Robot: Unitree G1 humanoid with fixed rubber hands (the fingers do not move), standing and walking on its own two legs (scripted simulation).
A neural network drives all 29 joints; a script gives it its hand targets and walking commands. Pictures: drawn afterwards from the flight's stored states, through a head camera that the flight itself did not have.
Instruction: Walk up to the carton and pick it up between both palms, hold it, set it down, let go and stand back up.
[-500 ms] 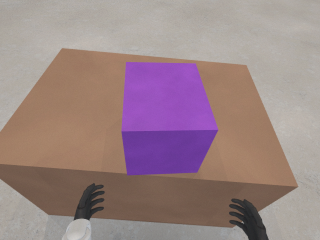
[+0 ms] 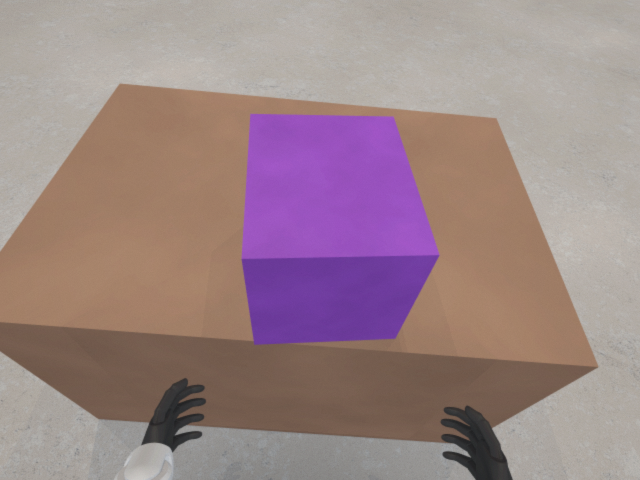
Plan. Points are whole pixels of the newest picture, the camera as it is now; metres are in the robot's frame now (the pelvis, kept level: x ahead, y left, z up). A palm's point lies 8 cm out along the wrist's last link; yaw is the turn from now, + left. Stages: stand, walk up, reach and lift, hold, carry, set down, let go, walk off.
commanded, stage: set down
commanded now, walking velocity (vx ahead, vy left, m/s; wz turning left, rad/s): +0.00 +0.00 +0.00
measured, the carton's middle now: (324, 229) +0.50 +0.02 -0.02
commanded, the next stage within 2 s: let go in 0.40 s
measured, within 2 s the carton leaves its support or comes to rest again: neither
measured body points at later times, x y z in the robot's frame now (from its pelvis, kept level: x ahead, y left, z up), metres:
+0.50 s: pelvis +0.00 +0.00 +0.00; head +0.05 +0.02 +0.45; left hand +0.18 +0.21 -0.10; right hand +0.17 -0.21 -0.10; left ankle +0.03 +0.16 -0.74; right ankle +0.01 -0.08 -0.74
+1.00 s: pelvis +0.00 +0.00 +0.00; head +0.04 +0.01 +0.45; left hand +0.18 +0.22 -0.10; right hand +0.16 -0.22 -0.10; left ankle +0.03 +0.16 -0.74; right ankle +0.01 -0.08 -0.74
